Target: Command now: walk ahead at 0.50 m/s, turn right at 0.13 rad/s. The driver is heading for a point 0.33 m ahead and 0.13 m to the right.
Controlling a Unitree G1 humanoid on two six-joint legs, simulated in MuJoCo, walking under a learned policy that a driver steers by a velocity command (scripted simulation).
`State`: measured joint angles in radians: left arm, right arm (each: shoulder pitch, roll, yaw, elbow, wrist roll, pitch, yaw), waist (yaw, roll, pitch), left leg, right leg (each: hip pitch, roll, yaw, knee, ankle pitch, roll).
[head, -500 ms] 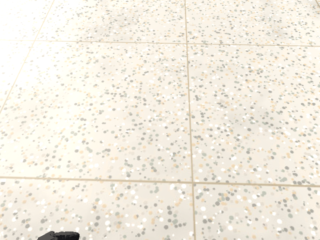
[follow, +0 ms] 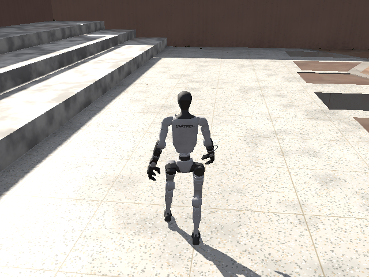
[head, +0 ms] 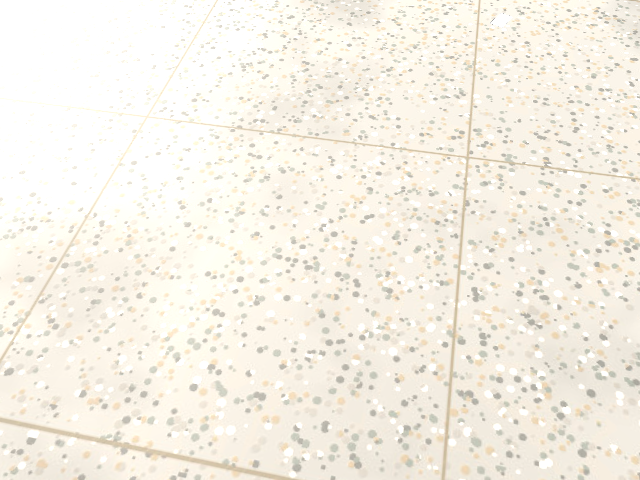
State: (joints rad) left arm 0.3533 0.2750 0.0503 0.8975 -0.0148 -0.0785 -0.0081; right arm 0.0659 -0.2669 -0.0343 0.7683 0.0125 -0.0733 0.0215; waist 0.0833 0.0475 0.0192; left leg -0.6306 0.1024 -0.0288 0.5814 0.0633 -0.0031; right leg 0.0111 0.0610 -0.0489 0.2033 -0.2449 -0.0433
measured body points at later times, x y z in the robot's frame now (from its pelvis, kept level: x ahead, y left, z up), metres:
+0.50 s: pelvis +0.25 +0.03 +0.00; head +0.29 +0.02 +0.45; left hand +0.47 +0.25 -0.11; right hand +0.24 -0.25 -0.14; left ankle +0.21 +0.14 -0.74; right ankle +0.38 -0.13 -0.71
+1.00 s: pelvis +0.34 +0.01 -0.01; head +0.35 +0.02 +0.44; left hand +0.51 +0.23 -0.14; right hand +0.35 -0.26 -0.15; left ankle +0.36 +0.14 -0.74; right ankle +0.38 -0.11 -0.74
